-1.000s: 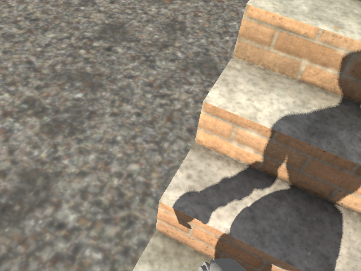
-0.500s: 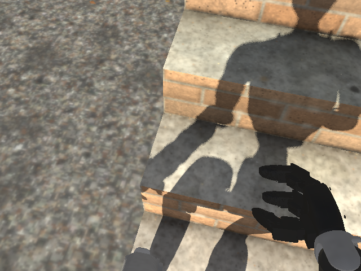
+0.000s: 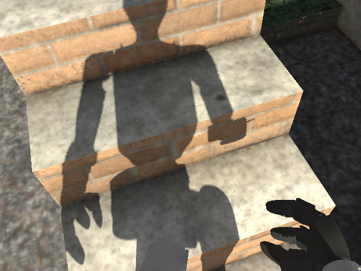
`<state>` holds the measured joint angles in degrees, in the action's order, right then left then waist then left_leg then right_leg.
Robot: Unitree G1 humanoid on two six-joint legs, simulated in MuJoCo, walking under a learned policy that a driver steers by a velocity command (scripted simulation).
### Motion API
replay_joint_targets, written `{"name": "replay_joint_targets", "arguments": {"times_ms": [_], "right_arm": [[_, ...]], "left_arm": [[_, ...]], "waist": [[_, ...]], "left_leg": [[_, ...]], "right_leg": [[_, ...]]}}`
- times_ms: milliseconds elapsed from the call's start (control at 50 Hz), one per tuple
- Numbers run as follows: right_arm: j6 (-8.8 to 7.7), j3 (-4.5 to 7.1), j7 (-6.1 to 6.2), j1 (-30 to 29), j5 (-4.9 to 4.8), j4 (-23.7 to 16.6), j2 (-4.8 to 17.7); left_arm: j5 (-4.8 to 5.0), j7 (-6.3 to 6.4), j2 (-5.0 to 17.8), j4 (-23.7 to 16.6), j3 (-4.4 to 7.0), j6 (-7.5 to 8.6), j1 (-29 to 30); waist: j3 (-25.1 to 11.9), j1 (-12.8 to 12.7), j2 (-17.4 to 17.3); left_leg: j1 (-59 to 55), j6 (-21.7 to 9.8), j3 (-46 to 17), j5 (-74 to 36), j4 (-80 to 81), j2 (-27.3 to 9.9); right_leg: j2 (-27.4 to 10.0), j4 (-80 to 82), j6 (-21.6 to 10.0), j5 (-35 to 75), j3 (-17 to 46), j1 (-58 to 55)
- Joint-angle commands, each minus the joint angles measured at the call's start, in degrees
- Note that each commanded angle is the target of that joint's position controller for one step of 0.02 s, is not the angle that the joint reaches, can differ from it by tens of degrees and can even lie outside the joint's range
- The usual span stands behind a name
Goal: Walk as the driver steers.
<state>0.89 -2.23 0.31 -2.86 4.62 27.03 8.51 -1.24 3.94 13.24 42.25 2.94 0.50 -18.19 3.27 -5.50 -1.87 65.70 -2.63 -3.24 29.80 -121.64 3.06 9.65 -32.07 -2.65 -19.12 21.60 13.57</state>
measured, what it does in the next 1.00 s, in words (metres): climbs, turning left: left foot 0.19 m higher, then right foot 0.19 m lower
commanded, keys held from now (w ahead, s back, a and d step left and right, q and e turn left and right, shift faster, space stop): shift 0.10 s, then q+shift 0.90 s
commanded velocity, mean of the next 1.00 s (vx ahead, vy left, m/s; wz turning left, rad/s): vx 0.00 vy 0.00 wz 0.45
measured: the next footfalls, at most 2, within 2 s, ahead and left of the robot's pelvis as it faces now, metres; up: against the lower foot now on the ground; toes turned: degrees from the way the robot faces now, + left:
left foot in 0.10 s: +0.17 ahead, +0.15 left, +0.19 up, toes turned -9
right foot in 0.64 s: -0.01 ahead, -0.12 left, +0.00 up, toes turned +7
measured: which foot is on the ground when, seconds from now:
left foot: up 0.00-0.08, down 0.10-0.60, up 0.62-0.94, down 0.96-1.00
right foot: down 0.00-0.12, up 0.14-0.62, down 0.64-0.98, up 1.00-1.00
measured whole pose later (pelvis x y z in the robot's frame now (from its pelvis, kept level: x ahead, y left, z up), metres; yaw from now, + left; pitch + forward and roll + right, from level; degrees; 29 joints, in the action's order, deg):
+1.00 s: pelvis +0.08 +0.00 +0.04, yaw +28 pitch +0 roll +3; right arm 7.4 1.2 1.0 3.6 0.2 30.1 11.8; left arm 0.7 1.4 15.0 44.2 2.5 -1.3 -17.5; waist 3.1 1.5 -1.4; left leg 47.9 -8.5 8.7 36.0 -81.8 5.2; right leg -6.4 -48.2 -0.9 -7.7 -10.6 8.4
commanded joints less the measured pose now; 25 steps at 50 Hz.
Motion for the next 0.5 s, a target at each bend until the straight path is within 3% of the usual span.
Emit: {"name": "replay_joint_targets", "arguments": {"times_ms": [20,40,60,80,100,120,140,160,180,200,220,240,260,300,340,400,460,500], "right_arm": [[0.15,-0.94,0.96,-10.29,-0.76,-12.14,0.09],[0.5,-0.65,1.12,-7.0,-2.05,-11.96,-0.34],[1.22,0.58,1.39,2.73,-3.88,-7.67,0.31],[1.03,2.28,1.26,10.94,-4.17,-4.3,1.89],[0.61,3.65,1.05,17.49,-3.72,-1.88,3.37],[0.66,5.28,1.17,20.27,-1.71,-0.15,8.19],[2.55,5.76,3.1,15.86,-1.75,0.28,12.37],[3.38,5.35,4.31,9.22,-3.24,-0.07,7.82],[2.98,4.59,4.39,4.71,-4.61,1.31,4.97],[2.84,3.58,4.21,1.54,-4.85,5.41,1.56],[2.37,3.01,4.2,2.12,-4.62,7.77,-0.3],[1.58,3.42,3.92,4.02,-4.01,8.93,0.31],[0.77,4.15,3.62,5.21,-3.67,9.33,1.97],[-0.63,5.4,3.59,6.83,-3.92,10.07,4.06],[-1.18,6.47,3.87,8.35,-3.64,10.2,5.67],[-1.49,8.06,4.19,9.34,-2.72,9.44,8.03],[-1.7,8.51,4.19,6.58,-2.49,7.33,8.7],[-1.14,8.01,4.67,4.95,-2.15,5.81,7.09]], "left_arm": [[0.48,1.0,13.85,-2.69,4.2,-1.02,-1.66],[0.44,0.82,14.04,-5.02,4.59,-1.34,3.99],[1.19,-0.17,14.87,-6.75,4.77,-1.37,9.25],[2.29,-1.17,14.67,-6.7,4.97,-0.55,10.03],[3.68,-2.15,14.46,-6.04,4.95,0.17,11.56],[3.54,-3.23,11.35,-7.17,4.59,0.18,11.59],[1.34,-5.13,7.13,-8.48,4.06,-0.94,8.76],[-2.87,-5.54,5.01,-5.67,3.41,-0.96,3.11],[-3.66,-5.19,3.75,-7.26,2.49,-1.86,3.22],[-2.93,-4.4,2.38,-8.49,0.84,-1.94,4.14],[-3.33,-3.92,1.35,-9.44,-0.42,-2.64,5.34],[-3.26,-3.86,2.01,-8.39,-0.49,-3.14,4.67],[-2.51,-3.96,2.07,-8.5,-0.56,-2.72,6.14],[-1.43,-4.25,1.23,-11.25,-1.18,-1.61,11.71],[-1.31,-4.42,0.54,-13.37,-1.55,-0.81,14.7],[-1.57,-3.84,1.03,-15.72,-1.35,-0.41,15.67],[-1.52,-3.85,0.92,-16.99,-1.37,-0.15,16.3],[-0.91,-3.53,-0.36,-16.36,-2.03,-0.81,12.67]], "waist": [[-5.73,2.63,1.76],[-6.49,5.48,4.76],[-10.53,9.55,8.34],[-16.3,11.42,10.4],[-19.71,15.38,8.83],[-21.6,14.92,-5.37],[-23.88,11.23,-28.78],[-22.07,8.29,-21.33],[-13.89,3.67,-16.2],[-4.24,0.33,-10.13],[-1.13,-0.52,-4.31],[-0.81,-0.2,-1.3],[-1.15,0.71,-0.8],[-2.11,2.21,0.28],[-4.26,3.08,0.91],[-8.39,3.89,-1.26],[-12.5,4.44,-2.42],[-13.51,3.37,-2.77]], "left_leg": [[-3.0,-1.88,1.95,7.54,23.16,-3.61],[-20.0,-3.35,1.88,7.4,34.28,-4.2],[-36.25,-3.97,8.95,8.86,37.73,-1.91],[-45.45,-4.39,10.71,2.93,37.94,0.38],[-50.57,-4.6,8.76,-0.54,50.98,2.06],[-53.75,-7.13,-9.54,-9.98,65.08,-1.9],[-48.15,-17.54,-43.29,-13.07,90.76,-16.33],[-38.86,-19.94,-54.92,-5.02,95.09,-14.74],[-31.69,-17.05,-48.32,13.81,94.13,-12.22],[-25.57,-14.36,-39.32,23.58,91.18,-9.64],[-21.42,-12.12,-30.17,22.1,86.65,-7.28],[-19.82,-12.06,-22.79,15.48,83.35,-4.67],[-21.65,-12.29,-18.49,10.17,81.36,-3.1],[-24.89,-13.25,-18.88,1.52,80.96,-1.63],[-28.92,-14.24,-21.32,-3.66,79.95,-1.8],[-32.81,-15.45,-25.08,-9.07,78.73,-2.98],[-31.15,-17.14,-31.41,-7.93,76.61,-4.28],[-29.15,-16.01,-31.55,-10.5,72.81,-3.49]], "right_leg": [[-15.22,14.9,-9.9,43.74,8.21,-4.23],[-15.71,17.85,-8.65,49.55,5.2,5.21],[-15.16,17.63,-8.05,67.17,-2.59,9.87],[-16.86,15.34,-8.06,84.58,-2.96,7.15],[-15.57,6.49,-7.18,88.26,-6.58,2.29],[-9.95,-8.54,-3.91,65.51,-7.32,3.68],[-0.22,-31.57,1.53,2.21,-12.12,11.76],[0.61,-53.92,2.81,-2.96,-3.13,11.84],[-0.5,-60.32,3.77,-1.22,-2.9,17.92],[-2.66,-59.78,4.34,0.53,-6.71,22.5],[-5.35,-58.54,4.95,1.43,-12.03,22.03],[-5.1,-61.34,5.37,3.91,-16.82,20.73],[-5.93,-61.89,5.02,7.71,-18.43,21.92],[-6.89,-61.17,4.56,12.28,-19.24,23.68],[-6.98,-57.27,4.33,14.41,-18.37,24.65],[-7.23,-50.78,3.8,12.67,-16.68,23.06],[-7.39,-50.09,2.96,8.68,-13.14,19.75],[-8.62,-40.98,1.83,5.23,-11.71,15.91]]}}
Keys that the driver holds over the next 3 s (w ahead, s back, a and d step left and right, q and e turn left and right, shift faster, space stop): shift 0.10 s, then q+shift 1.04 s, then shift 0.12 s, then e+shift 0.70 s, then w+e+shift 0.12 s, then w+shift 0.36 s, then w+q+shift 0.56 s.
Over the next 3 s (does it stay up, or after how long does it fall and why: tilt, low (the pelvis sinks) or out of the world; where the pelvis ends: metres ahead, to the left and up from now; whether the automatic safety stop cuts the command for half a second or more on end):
stays up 0.53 0.06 0.38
